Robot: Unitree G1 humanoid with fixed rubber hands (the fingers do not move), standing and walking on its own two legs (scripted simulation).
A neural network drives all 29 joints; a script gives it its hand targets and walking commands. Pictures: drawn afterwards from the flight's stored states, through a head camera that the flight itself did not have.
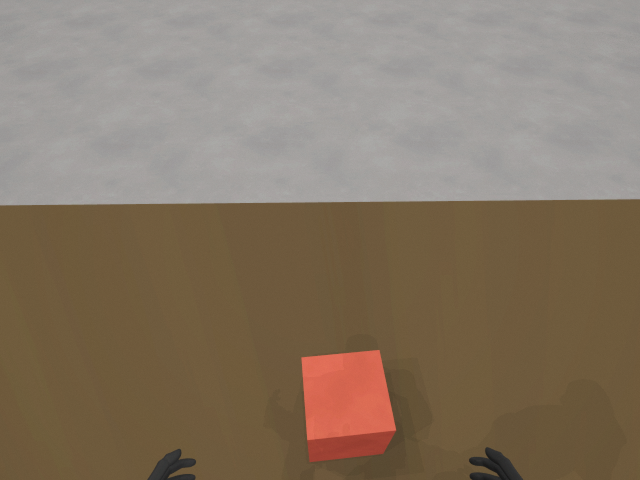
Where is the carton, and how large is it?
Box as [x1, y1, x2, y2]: [301, 350, 395, 461]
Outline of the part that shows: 379,350 301,357 307,442 310,461 382,453 395,431 395,427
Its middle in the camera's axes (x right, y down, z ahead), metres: +0.06 +0.47 +1.06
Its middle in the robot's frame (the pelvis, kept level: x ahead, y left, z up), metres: +0.39 -0.05 -0.64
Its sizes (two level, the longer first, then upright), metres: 0.210 0.200 0.250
